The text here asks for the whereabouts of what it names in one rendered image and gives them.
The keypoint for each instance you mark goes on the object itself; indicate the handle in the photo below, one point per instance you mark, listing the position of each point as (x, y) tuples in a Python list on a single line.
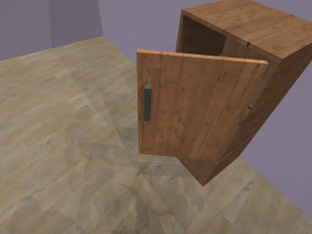
[(147, 100)]

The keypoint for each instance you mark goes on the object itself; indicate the cupboard door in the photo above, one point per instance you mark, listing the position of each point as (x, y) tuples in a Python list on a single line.
[(195, 101)]

